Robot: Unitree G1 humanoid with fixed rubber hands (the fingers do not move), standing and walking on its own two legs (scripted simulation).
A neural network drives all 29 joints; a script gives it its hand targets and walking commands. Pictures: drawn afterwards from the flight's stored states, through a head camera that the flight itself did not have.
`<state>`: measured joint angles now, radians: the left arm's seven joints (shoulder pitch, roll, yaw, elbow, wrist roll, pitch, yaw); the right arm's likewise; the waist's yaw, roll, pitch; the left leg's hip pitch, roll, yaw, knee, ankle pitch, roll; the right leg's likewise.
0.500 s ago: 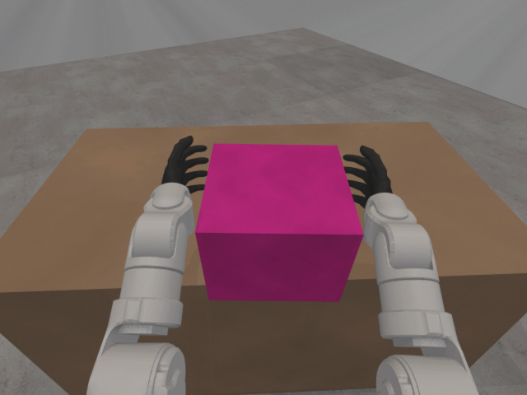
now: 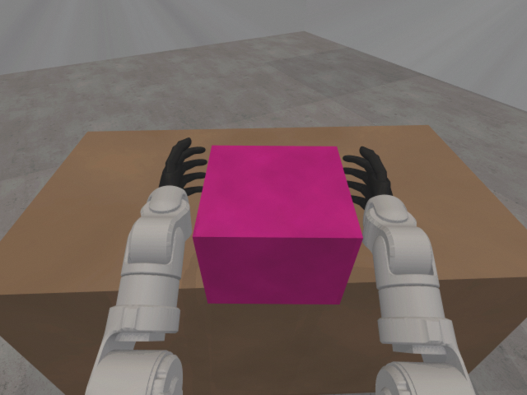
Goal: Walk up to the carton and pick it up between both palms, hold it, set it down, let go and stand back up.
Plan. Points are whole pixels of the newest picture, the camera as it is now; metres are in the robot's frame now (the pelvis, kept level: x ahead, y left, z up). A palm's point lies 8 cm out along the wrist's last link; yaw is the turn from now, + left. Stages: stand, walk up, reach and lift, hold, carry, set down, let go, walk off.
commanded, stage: hold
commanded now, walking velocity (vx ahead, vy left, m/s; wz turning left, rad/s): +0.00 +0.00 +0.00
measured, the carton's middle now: (274, 222) +0.37 +0.00 +0.13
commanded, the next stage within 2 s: none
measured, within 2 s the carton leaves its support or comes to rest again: neither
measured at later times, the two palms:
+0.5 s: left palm (174, 191) +0.37 +0.15 +0.19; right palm (374, 200) +0.36 -0.14 +0.18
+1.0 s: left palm (174, 196) +0.36 +0.14 +0.19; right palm (378, 205) +0.35 -0.15 +0.18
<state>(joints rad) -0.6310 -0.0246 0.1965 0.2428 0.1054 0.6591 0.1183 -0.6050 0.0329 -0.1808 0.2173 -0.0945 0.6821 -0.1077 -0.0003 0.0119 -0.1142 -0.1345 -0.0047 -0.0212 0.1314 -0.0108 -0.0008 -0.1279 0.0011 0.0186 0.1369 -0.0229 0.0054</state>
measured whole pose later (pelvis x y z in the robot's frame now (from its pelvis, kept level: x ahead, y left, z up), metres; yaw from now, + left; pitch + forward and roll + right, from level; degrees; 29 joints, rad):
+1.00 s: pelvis +0.00 +0.00 +0.00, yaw +0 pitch +1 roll +0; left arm -0.59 -0.04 0.19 0.16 0.11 0.72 0.11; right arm -0.57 0.04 -0.17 0.13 -0.10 0.74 -0.11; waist 0.01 0.01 -0.11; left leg -0.13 0.00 -0.02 0.13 -0.01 0.00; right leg -0.13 0.00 0.02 0.15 -0.02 0.00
